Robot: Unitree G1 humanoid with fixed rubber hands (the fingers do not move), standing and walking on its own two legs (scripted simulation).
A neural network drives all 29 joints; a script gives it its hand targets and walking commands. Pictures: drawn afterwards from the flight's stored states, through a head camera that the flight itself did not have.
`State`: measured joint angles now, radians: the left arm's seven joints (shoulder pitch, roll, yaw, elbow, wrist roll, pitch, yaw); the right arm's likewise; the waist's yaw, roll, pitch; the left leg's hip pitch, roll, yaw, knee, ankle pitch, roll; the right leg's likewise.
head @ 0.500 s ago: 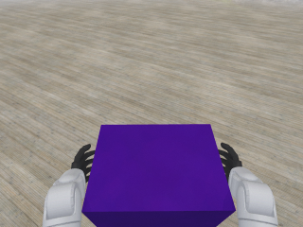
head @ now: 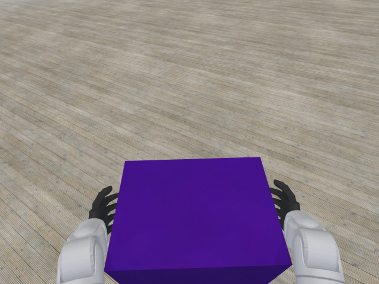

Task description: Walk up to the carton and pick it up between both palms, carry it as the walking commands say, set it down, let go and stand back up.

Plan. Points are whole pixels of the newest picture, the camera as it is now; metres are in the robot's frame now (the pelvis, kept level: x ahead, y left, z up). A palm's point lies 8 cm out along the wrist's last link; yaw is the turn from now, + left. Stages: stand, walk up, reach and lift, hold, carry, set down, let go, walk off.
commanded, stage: carry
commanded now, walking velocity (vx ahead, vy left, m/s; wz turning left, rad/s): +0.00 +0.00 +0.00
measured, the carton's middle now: (194, 233) +0.27 +0.01 -0.05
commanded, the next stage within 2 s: none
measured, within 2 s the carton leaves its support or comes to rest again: neither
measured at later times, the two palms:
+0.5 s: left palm (60, 255) +0.19 +0.25 +0.05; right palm (268, 247) +0.20 -0.13 +0.04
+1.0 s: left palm (51, 241) +0.22 +0.28 +0.04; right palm (246, 230) +0.24 -0.10 +0.03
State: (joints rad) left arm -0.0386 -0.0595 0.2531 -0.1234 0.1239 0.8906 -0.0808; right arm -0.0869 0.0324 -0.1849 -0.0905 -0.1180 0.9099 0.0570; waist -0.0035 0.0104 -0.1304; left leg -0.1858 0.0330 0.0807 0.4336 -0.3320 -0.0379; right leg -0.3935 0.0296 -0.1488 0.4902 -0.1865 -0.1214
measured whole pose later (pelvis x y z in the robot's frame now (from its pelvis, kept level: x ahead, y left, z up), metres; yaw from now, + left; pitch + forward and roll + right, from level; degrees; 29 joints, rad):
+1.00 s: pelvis -0.02 +0.08 +0.00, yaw +1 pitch +3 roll +0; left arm 0.01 -0.02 0.19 -0.08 0.12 0.75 -0.07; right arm -0.02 0.02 -0.16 -0.05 -0.12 0.75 0.06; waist 0.01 0.02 -0.13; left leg -0.25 -0.06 0.09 0.54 -0.36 0.09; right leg -0.43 -0.07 -0.12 0.55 -0.18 0.00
